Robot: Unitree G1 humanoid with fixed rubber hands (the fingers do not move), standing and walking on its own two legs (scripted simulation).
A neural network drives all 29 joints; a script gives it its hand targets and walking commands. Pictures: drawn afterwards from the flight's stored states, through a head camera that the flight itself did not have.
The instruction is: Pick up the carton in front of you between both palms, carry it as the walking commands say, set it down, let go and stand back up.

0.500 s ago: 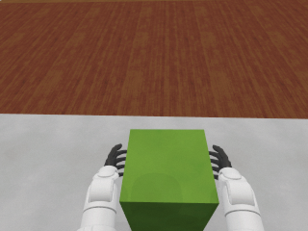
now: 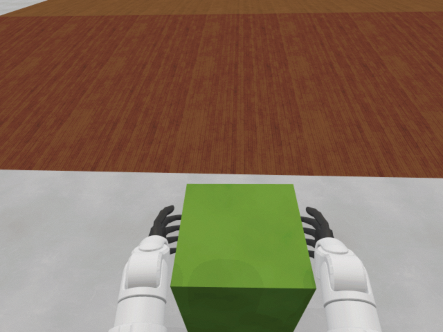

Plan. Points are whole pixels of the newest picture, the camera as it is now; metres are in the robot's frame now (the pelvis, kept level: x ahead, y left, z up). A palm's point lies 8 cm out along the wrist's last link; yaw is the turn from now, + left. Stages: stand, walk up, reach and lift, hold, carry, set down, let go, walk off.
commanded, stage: hold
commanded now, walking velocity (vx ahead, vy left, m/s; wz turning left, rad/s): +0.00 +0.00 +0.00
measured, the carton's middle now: (239, 262) +0.29 +0.00 -0.03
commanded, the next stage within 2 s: carry in 0.08 s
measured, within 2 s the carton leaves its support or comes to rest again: neither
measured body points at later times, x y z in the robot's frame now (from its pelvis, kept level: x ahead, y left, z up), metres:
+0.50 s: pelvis +0.10 +0.01 +0.00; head +0.07 +0.01 +0.45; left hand +0.38 +0.17 +0.09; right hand +0.38 -0.14 +0.09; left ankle +0.01 +0.12 -0.74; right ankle +0.14 -0.09 -0.74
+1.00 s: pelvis +0.37 +0.07 -0.01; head +0.36 +0.08 +0.44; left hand +0.62 +0.23 +0.06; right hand +0.62 -0.08 +0.06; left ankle +0.43 +0.15 -0.74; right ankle +0.24 -0.06 -0.66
